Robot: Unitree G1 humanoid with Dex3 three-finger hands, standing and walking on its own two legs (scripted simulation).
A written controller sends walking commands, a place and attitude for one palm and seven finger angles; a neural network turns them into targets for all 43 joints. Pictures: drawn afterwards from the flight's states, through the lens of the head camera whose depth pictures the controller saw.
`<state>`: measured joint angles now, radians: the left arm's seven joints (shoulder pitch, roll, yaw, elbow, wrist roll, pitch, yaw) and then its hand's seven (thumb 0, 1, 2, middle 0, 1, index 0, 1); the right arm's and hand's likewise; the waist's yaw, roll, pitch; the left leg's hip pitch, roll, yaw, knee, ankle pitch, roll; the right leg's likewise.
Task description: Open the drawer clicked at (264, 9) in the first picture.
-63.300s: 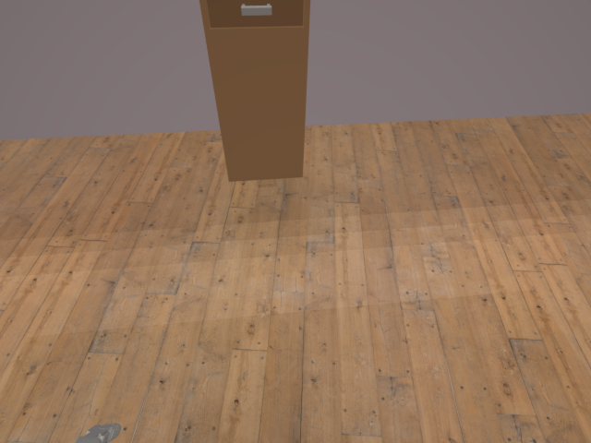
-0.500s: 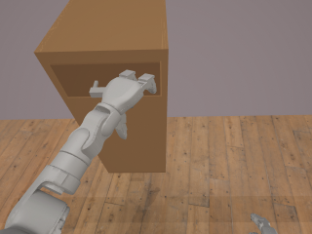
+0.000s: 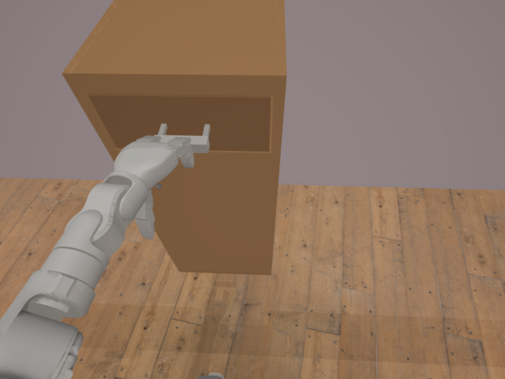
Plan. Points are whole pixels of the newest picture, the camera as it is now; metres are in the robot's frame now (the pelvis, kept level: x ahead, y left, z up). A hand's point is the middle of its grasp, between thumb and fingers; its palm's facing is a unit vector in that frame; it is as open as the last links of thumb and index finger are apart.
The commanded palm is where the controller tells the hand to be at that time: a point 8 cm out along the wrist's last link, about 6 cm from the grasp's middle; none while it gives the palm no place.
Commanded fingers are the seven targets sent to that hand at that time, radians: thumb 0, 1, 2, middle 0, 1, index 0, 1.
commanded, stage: lower the fingers behind the handle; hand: left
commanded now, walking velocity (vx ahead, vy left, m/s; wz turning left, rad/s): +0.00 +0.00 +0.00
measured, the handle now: (183, 136) +0.52 +0.17 +0.05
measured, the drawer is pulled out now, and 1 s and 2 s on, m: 0.00 0.00 0.00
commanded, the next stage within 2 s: close the thumb around the handle in 1.26 s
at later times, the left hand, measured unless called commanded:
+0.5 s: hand (125, 175) +0.42 +0.26 +0.05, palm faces -0.17 +0.00 -0.99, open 14.0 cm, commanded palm +0.42 +0.22 +0.11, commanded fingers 0.00 -0.50 0.30 -0.30 -1.20 -0.30 -1.20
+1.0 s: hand (130, 174) +0.43 +0.26 +0.04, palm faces -0.04 +0.00 -1.00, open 13.6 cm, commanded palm +0.43 +0.22 +0.09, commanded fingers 0.00 -0.50 0.30 -0.30 -1.20 -0.30 -1.20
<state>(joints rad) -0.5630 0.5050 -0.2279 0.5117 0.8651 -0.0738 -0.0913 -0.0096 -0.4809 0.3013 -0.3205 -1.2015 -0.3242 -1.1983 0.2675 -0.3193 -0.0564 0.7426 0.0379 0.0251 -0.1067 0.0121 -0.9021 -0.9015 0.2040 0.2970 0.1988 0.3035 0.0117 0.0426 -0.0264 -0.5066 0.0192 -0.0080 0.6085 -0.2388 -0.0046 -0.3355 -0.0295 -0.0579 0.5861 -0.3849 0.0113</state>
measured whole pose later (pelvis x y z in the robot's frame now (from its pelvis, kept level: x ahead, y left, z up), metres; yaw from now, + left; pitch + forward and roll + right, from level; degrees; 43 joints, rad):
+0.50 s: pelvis -0.01 +0.00 -0.01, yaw -2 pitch +11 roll -1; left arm -0.65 0.58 -0.09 0.80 0.98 -0.03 0.02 0.00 -0.48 0.30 -0.32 -1.21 -0.29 -1.20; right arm 0.33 -0.25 -0.06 0.72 0.02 0.08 -0.08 0.01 -0.90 -0.90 0.21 0.30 0.20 0.30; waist -0.04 0.04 -0.08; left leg -0.62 0.04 0.01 0.69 -0.27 0.00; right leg -0.45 -0.01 -0.03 0.67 -0.40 0.01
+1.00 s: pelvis -0.03 +0.02 -0.02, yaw -1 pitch +13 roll -2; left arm -0.80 0.47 -0.16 0.93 1.02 0.10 0.19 0.00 -0.49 0.30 -0.32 -1.20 -0.33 -1.28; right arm 0.27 -0.21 -0.04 0.71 0.00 0.07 -0.03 0.01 -0.90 -0.90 0.21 0.30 0.20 0.30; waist -0.04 0.04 -0.11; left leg -0.74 0.03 0.00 0.78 -0.27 0.02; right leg -0.56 -0.02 -0.04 0.75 -0.41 0.03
